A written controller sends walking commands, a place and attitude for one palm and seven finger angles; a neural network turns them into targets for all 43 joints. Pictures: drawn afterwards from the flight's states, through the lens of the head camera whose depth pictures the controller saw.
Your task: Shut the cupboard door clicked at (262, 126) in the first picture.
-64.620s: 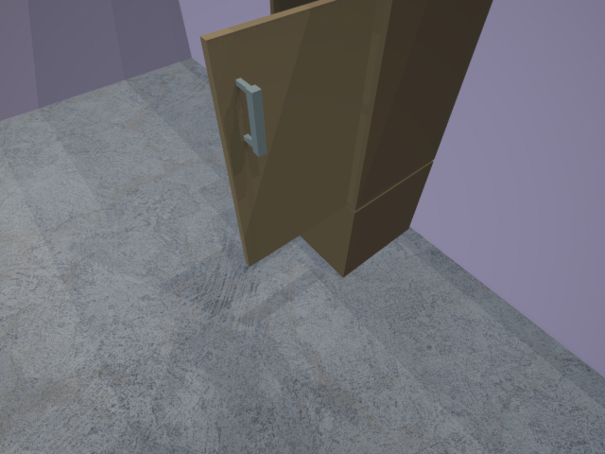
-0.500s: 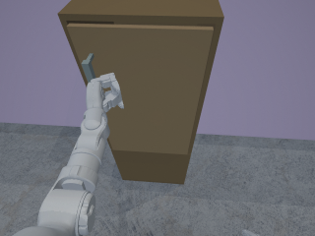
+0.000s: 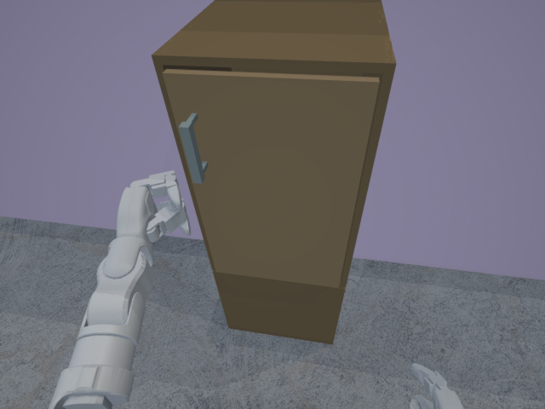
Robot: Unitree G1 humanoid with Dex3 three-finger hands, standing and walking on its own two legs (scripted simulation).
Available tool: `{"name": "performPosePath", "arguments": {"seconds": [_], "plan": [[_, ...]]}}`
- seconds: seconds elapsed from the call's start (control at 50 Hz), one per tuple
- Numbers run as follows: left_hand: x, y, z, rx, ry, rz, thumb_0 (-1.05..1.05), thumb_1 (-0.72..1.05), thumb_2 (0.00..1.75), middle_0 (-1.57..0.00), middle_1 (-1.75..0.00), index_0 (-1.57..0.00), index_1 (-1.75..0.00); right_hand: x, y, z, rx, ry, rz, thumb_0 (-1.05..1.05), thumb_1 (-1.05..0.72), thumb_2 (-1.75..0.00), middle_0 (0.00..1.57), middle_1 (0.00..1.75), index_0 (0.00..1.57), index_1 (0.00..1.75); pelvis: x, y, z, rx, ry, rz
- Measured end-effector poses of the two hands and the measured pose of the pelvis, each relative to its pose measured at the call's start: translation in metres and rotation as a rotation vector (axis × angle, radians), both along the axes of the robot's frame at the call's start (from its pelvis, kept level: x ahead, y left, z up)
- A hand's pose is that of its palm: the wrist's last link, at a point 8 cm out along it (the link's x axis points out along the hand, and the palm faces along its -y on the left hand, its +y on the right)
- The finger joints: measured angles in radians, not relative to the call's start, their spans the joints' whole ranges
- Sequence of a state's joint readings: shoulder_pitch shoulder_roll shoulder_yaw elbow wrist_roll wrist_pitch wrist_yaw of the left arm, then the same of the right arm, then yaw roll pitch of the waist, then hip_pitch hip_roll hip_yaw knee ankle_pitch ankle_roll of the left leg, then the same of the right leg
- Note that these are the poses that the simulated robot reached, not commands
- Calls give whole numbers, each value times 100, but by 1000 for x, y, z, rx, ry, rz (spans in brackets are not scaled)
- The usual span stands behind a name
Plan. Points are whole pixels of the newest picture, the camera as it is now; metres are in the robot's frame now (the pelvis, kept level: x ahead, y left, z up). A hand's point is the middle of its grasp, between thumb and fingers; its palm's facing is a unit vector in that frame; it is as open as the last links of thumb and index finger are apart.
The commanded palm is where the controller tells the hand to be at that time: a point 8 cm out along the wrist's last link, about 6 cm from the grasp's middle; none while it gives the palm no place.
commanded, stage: draw the hand back to the body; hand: left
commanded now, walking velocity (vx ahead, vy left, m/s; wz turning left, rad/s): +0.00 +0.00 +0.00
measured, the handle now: (196, 148) +0.54 +0.19 +0.12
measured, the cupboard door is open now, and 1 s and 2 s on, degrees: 0 0 0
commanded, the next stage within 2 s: step back with the hand held close in 1.12 s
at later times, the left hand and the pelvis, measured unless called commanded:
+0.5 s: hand (85, 268) +0.24 +0.24 +0.16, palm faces +0.35 -0.89 -0.31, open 4.3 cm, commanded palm +0.19 +0.28 +0.17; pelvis +0.00 +0.02 +0.01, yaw +0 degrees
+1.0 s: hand (29, 296) +0.20 +0.29 +0.15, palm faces +0.49 -0.78 -0.38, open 7.3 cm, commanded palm +0.15 +0.32 +0.18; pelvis +0.01 +0.02 +0.01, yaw +1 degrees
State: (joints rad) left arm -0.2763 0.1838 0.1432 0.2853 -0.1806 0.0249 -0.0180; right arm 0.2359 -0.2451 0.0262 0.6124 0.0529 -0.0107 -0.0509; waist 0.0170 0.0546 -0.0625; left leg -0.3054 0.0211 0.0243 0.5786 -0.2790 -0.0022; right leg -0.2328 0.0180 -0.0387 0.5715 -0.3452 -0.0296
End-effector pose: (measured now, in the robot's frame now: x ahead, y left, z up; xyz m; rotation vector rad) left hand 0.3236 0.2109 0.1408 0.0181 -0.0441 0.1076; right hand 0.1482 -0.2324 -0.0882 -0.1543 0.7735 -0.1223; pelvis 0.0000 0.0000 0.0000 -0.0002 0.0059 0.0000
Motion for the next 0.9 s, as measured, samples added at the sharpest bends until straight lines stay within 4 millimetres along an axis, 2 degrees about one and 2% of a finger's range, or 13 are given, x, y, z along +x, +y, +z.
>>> {"name": "performPosePath", "arguments": {"seconds": [0.06, 0.18, 0.3, 0.42, 0.5, 0.66, 0.8, 0.9], "plan": [[-15, 4, 6, 5, -11, -7, 1, 90, 90, -128, -147, -127, -147, 5, 3, 6, 2, -37, 5, 2, -90, -90, 20, 29, 20, 30, -3, 1, 1, 0, -15, -1], [-51, 15, 11, 167, -44, 45, 1, 89, 90, -118, -136, -118, -137, 11, 14, 17, 6, -81, 17, 2, -90, -90, 20, 29, 20, 30, -9, 4, 6, 2, -44, -4], [-84, 42, 7, 234, -29, 132, 1, 89, 90, -104, -120, -103, -121, 12, 24, 18, -2, -59, 46, 2, -90, -90, 20, 29, 20, 30, -11, 7, 11, -1, -62, -3], [-112, 63, 24, 299, -72, 208, 1, 89, 90, -88, -103, -88, -104, 14, 32, 14, 0, -50, 70, 2, -90, -90, 20, 29, 20, 30, -7, 13, 13, -3, -73, 1], [-126, 72, 31, 327, -91, 237, 1, 89, 90, -77, -91, -77, -92, 19, 36, 14, 7, -51, 74, 2, -90, -90, 20, 29, 20, 30, -3, 15, 13, -2, -75, 0], [-153, 95, 30, 382, -42, 309, 1, 89, 90, -55, -67, -55, -68, 31, 38, 19, 2, -73, 73, 2, -90, -90, 20, 29, 20, 30, 5, 17, 14, -4, -73, -3], [-180, 114, 44, 463, -39, 391, 1, 89, 90, -37, -47, -36, -47, 43, 37, 22, -11, -96, 83, 2, -90, -90, 20, 29, 20, 30, 12, 19, 13, -6, -67, 2], [-182, 119, 41, 442, -29, 438, 1, 89, 90, -27, -37, -27, -37, 48, 39, 20, -17, -93, 104, 2, -90, -90, 20, 29, 20, 30, 11, 21, 13, -5, -66, 13]]}}
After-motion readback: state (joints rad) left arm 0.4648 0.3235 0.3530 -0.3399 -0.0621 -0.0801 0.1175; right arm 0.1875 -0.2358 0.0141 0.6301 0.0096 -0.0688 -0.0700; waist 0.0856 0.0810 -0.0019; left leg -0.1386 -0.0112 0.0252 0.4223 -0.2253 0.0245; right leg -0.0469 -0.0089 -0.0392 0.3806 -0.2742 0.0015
